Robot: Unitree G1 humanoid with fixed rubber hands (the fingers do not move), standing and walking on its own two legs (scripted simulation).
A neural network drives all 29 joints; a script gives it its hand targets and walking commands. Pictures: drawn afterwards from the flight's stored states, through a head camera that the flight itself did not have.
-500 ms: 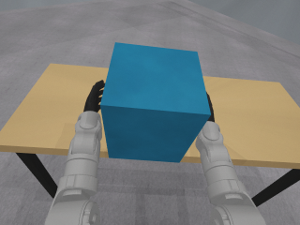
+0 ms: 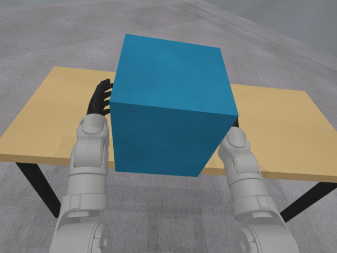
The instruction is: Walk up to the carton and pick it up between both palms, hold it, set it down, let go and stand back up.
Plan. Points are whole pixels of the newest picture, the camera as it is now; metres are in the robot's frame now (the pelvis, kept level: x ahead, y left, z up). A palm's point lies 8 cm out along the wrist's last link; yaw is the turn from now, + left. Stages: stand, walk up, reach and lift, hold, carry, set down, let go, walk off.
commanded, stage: reach and lift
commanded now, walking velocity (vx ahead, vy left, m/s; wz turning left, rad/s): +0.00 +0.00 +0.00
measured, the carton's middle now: (165, 112) +0.40 +0.00 +0.15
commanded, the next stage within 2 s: hold in 0.88 s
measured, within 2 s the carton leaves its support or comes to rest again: neither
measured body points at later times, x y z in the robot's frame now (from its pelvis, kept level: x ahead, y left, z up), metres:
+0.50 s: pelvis +0.02 +0.00 +0.00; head +0.00 +0.05 +0.45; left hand +0.40 +0.15 +0.17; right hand +0.39 -0.15 +0.17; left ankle +0.06 +0.12 -0.75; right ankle +0.00 -0.10 -0.75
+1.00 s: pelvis +0.02 +0.00 +0.00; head -0.01 +0.04 +0.45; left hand +0.39 +0.15 +0.19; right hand +0.39 -0.15 +0.19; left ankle +0.06 +0.12 -0.75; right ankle +0.00 -0.10 -0.75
